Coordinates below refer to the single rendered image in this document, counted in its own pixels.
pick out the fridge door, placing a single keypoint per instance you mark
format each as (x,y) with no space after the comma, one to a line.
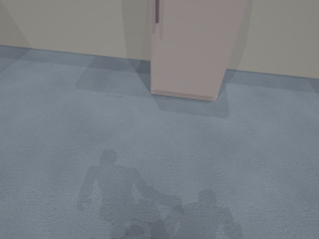
(191,44)

